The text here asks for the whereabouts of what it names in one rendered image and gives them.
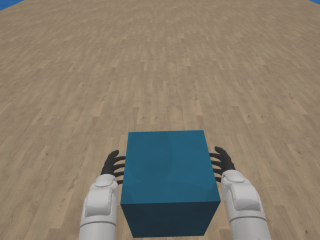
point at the robot right hand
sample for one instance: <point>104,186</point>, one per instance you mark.
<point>225,164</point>

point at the robot left hand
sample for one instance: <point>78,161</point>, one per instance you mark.
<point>109,166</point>

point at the right robot forearm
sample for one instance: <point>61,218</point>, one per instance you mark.
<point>244,207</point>

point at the carton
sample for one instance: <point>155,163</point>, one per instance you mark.
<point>169,187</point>

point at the left robot forearm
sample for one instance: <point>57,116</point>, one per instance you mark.
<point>99,212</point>

